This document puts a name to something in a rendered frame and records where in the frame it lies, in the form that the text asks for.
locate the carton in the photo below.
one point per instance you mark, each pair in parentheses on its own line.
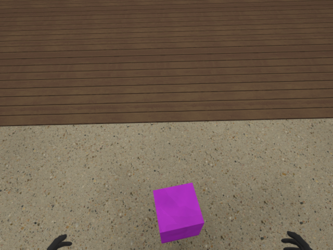
(178,212)

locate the right robot hand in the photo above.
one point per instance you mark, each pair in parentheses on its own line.
(296,240)

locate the left robot hand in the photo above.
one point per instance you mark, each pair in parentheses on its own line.
(58,243)

